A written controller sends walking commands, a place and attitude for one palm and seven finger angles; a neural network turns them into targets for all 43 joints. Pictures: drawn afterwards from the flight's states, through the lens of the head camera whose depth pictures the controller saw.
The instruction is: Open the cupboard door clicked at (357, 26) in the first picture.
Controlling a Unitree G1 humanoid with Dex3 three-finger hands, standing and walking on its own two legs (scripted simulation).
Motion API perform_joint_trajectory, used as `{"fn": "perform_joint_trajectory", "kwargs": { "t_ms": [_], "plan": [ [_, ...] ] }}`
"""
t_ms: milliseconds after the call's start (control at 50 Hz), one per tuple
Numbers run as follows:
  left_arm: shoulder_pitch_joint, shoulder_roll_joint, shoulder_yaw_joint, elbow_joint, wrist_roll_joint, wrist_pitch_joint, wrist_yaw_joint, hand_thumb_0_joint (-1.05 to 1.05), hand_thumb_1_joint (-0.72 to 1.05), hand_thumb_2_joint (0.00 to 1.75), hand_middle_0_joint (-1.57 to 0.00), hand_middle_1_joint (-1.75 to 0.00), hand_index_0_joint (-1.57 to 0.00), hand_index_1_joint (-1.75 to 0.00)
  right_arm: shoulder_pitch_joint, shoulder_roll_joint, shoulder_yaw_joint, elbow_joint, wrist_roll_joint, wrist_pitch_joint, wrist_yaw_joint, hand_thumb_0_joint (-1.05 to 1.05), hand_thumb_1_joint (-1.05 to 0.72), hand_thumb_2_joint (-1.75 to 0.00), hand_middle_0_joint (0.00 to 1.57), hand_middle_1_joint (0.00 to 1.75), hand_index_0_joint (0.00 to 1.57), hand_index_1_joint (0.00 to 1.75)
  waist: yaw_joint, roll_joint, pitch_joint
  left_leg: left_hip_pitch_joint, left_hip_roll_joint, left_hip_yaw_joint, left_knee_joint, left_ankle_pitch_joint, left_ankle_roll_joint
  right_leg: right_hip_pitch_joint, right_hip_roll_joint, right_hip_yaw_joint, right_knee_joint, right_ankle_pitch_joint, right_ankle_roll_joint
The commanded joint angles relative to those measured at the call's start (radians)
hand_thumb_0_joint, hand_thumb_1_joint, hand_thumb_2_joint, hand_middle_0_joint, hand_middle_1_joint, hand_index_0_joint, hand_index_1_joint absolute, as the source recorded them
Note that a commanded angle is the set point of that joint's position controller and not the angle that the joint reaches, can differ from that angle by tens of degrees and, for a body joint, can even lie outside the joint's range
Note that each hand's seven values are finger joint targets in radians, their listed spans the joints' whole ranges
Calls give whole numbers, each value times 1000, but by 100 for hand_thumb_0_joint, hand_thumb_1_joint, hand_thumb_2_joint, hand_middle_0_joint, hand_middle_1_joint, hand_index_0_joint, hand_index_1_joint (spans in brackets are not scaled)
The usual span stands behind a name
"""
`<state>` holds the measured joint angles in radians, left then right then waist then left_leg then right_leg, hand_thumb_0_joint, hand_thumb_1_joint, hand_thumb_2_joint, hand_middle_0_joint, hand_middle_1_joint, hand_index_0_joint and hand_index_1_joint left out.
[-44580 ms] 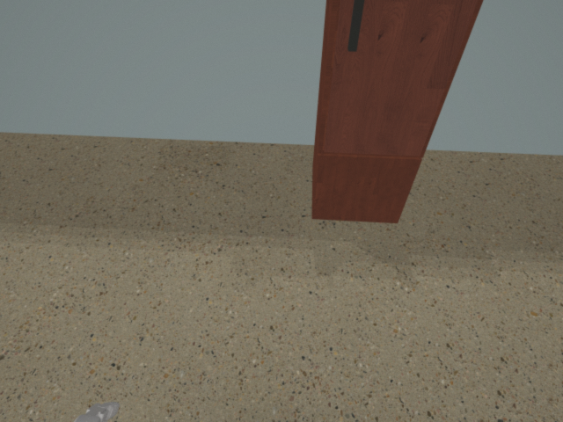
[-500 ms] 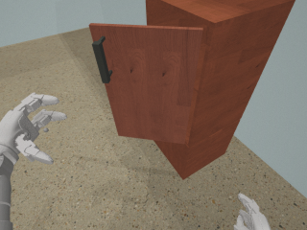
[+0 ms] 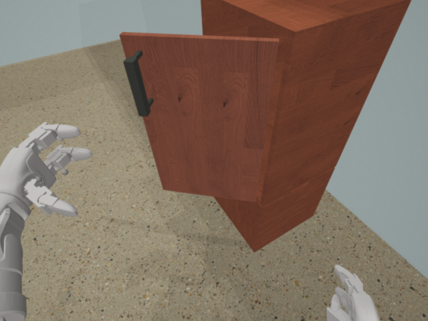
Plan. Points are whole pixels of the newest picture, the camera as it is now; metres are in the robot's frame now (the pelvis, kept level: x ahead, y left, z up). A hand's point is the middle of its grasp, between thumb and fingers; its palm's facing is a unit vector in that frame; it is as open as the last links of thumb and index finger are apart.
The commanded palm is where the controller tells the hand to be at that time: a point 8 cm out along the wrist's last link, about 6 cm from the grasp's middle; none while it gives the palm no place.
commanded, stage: move the hooked fingers beside the handle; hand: left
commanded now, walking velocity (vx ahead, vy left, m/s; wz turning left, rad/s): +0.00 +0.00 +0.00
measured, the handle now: (141, 84) +0.61 +0.24 +0.15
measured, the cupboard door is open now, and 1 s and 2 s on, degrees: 49 49 49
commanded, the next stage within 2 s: none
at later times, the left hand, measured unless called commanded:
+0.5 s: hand (89, 135) +0.40 +0.28 +0.16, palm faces -0.06 -1.00 +0.01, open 14.0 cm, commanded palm +0.38 +0.33 +0.16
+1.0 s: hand (102, 111) +0.48 +0.29 +0.16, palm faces -0.04 -1.00 +0.03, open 14.0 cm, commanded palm +0.47 +0.34 +0.15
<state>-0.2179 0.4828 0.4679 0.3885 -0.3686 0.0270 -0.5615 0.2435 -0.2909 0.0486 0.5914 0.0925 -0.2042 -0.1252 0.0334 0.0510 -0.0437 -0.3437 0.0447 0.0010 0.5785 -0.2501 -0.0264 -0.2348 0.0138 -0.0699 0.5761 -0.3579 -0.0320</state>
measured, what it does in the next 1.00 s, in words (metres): stands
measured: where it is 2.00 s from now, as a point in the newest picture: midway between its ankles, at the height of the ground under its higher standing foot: outside the picture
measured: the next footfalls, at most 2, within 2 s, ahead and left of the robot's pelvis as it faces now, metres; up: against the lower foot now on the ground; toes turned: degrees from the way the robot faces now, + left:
none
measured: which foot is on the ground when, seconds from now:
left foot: down 0.00-1.00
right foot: down 0.00-1.00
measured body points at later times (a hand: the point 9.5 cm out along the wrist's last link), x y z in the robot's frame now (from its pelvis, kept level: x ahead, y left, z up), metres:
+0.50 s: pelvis +0.00 +0.03 +0.00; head +0.03 +0.03 +0.45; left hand +0.39 +0.33 +0.16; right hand +0.12 -0.23 -0.10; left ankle +0.03 +0.14 -0.73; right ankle -0.03 -0.09 -0.73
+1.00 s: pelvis +0.01 +0.03 -0.01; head +0.08 +0.03 +0.43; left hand +0.48 +0.34 +0.16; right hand +0.04 -0.26 -0.11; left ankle +0.03 +0.14 -0.73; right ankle -0.03 -0.09 -0.73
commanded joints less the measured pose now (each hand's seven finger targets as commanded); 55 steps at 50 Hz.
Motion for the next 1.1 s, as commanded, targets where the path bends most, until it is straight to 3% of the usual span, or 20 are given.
{"fn": "perform_joint_trajectory", "kwargs": {
  "t_ms": [0, 120, 240, 280, 360, 400, 480, 500, 520, 640, 680, 700, 800, 840, 940, 960, 1000, 1020, 1040, 1080],
  "plan": [
    [-471, 310, 31, -125, -8, -66, 0, 0, -50, 30, -30, -120, -30, -120, -72, -117, -40, -133, -1, -46, -20, 0, -90, -90, 20, 30, 20, 30, -45, -5, -142, 160, -67, -9, -16, 132, 65, -102, -6, 88, -131, 296, 53],
    [-611, 335, 14, -61, 21, -101, 4, 0, -50, 30, -30, -120, -30, -120, -45, -128, -44, -117, -10, -47, -23, 0, -90, -90, 20, 30, 20, 30, -51, 36, -258, 215, -63, -26, -17, 161, 65, -102, 6, 54, -112, 292, 27],
    [-620, 355, 36, 71, 47, -99, 25, 0, -50, 30, -30, -120, -30, -120, -15, -140, -47, -114, -15, -27, -4, 0, -90, -90, 20, 30, 20, 30, -34, 3, -266, 192, -57, -35, -31, 184, 59, -96, 11, 24, -90, 303, 14],
    [-642, 334, 10, 65, 61, -97, 34, 0, -50, 30, -30, -120, -30, -120, -11, -141, -49, -122, -17, -20, 4, 0, -90, -90, 20, 30, 20, 30, -33, 63, -282, 210, -55, -39, -33, 199, 54, -109, 12, 18, -81, 301, 9],
    [-643, 353, 32, 98, 71, -100, 57, 0, -50, 30, -30, -120, -30, -120, 17, -148, -58, -125, -20, -1, 14, 0, -90, -90, 20, 30, 20, 30, -36, 16, -277, 201, -49, -41, -29, 213, 56, -114, 18, 16, -80, 309, 10],
    [-693, 346, 16, 125, 69, -109, 59, 0, -50, 30, -30, -120, -30, -120, 31, -150, -56, -114, -20, 11, 11, 0, -90, -90, 20, 30, 20, 30, -50, -26, -258, 178, -48, -34, -27, 208, 62, -113, 20, 17, -83, 307, 10],
    [-835, 336, -23, 147, 96, -136, 65, 0, -50, 30, -30, -120, -30, -120, 55, -158, -63, -97, -22, 22, 11, 0, -90, -90, 20, 30, 20, 30, -83, 57, -275, 230, -41, -51, -22, 203, 53, -182, 22, 15, -78, 270, 7],
    [-860, 333, -32, 155, 93, -145, 68, 0, -50, 30, -30, -120, -30, -120, 65, -157, -63, -92, -23, 26, 8, 0, -90, -90, 20, 30, 20, 30, -90, 25, -279, 225, -41, -50, -17, 204, 58, -174, 24, 15, -80, 265, 6],
    [-886, 368, -9, 191, 103, -150, 70, 0, -50, 30, -30, -120, -30, -120, 72, -164, -65, -80, -24, 29, 7, 0, -90, -90, 20, 30, 20, 30, -93, 38, -276, 221, -38, -53, -15, 192, 55, -191, 25, 17, -81, 258, 8],
    [-976, 380, -29, 296, 128, -184, 59, 0, -50, 30, -30, -120, -30, -120, 118, -175, -70, -51, -33, 50, 11, 0, -90, -90, 20, 30, 20, 30, -106, 82, -350, 255, -37, -64, 14, 269, 49, -206, 21, 16, -58, 307, 3],
    [-974, 403, -13, 357, 132, -186, 54, 0, -50, 30, -30, -120, -30, -120, 132, -179, -72, -44, -35, 62, 14, 0, -90, -90, 20, 30, 20, 30, -106, 71, -347, 241, -34, -61, 21, 267, 49, -217, 21, 16, -55, 308, 6],
    [-973, 405, -9, 396, 123, -190, 50, 0, -50, 30, -30, -120, -30, -120, 146, -180, -72, -35, -36, 70, 13, 0, -90, -90, 20, 30, 20, 30, -110, 9, -342, 213, -36, -53, 30, 278, 58, -195, 23, 19, -55, 334, 7],
    [-1054, 473, 9, 523, 148, -204, 35, 0, -50, 30, -30, -120, -30, -120, 172, -189, -75, -28, -36, 104, 15, 0, -90, -90, 20, 30, 20, 30, -126, 2, -300, 120, -41, -31, 50, 256, 67, -209, 20, 30, -37, 352, 16],
    [-1079, 525, 33, 544, 170, -223, 34, 0, -50, 30, -30, -120, -30, -120, 186, -195, -77, -27, -38, 113, 18, 0, -90, -90, 20, 30, 20, 30, -127, 45, -338, 123, -42, -33, 61, 262, 64, -218, 18, 37, -27, 358, 19],
    [-1164, 614, 69, 611, 178, -270, 11, 0, -50, 30, -30, -120, -30, -120, 227, -208, -81, -7, -38, 144, 12, 0, -90, -90, 20, 30, 20, 30, -157, 22, -384, 94, -38, -30, 96, 274, 71, -220, 23, 52, -9, 392, 27],
    [-1194, 578, 27, 627, 180, -268, 2, 0, -50, 30, -30, -120, -30, -120, 229, -206, -79, -2, -36, 149, 13, 0, -90, -90, 20, 30, 20, 30, -173, 50, -378, 96, -39, -26, 99, 261, 72, -246, 24, 54, -12, 380, 30],
    [-1235, 589, 18, 654, 182, -269, -5, 0, -50, 30, -30, -120, -30, -120, 246, -208, -81, 11, -37, 158, 10, 0, -90, -90, 20, 30, 20, 30, -188, 50, -369, 76, -38, -21, 114, 253, 76, -262, 26, 56, -10, 370, 31],
    [-1245, 655, 58, 653, 196, -270, -3, 0, -50, 30, -30, -120, -30, -120, 260, -217, -84, 15, -37, 165, 10, 0, -90, -90, 20, 30, 20, 30, -180, 60, -407, 82, -35, -32, 117, 265, 73, -261, 26, 55, -4, 374, 32],
    [-1249, 618, 20, 670, 203, -265, -9, 0, -50, 30, -30, -120, -30, -120, 260, -213, -82, 12, -36, 169, 12, 0, -90, -90, 20, 30, 20, 30, -190, 96, -406, 95, -37, -29, 121, 266, 72, -282, 27, 55, -6, 368, 32],
    [-1257, 630, 22, 698, 210, -259, -12, 0, -50, 30, -30, -120, -30, -120, 276, -215, -83, 22, -38, 179, 10, 0, -90, -90, 20, 30, 20, 30, -196, 101, -406, 88, -32, -30, 134, 267, 72, -307, 29, 53, -3, 358, 33]
  ]
}}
